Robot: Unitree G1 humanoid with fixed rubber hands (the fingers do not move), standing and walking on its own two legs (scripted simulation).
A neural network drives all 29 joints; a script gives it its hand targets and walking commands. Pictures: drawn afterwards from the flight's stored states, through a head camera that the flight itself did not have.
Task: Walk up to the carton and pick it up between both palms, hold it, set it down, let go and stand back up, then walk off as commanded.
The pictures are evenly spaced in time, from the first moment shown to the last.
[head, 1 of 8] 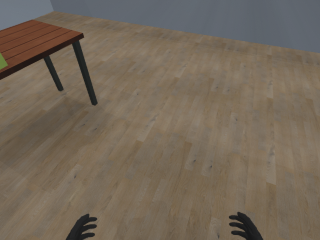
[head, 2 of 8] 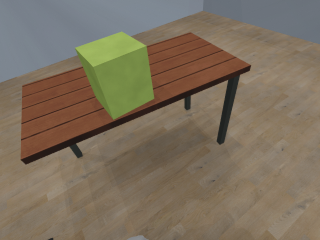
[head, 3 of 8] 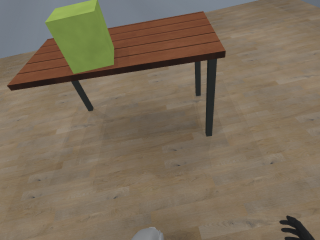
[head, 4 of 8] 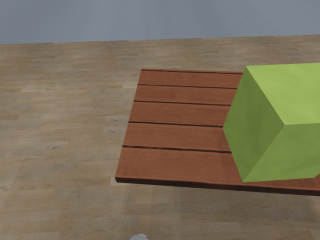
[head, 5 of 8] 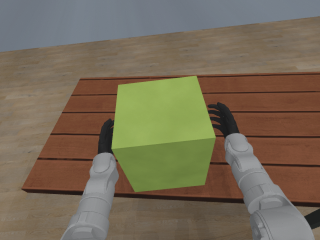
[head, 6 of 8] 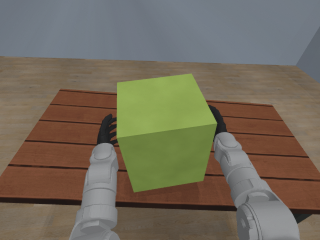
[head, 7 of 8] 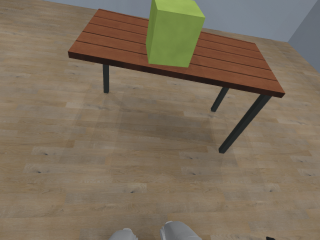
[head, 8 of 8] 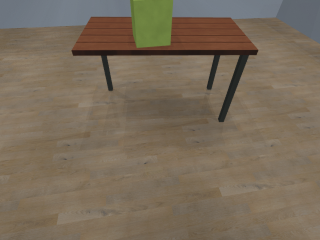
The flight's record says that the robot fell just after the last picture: no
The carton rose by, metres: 0.25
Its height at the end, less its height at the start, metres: +0.00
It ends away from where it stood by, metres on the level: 0.02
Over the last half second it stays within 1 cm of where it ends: yes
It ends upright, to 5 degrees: yes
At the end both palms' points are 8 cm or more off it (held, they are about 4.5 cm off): yes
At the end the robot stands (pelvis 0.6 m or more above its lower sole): yes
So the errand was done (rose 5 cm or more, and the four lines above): yes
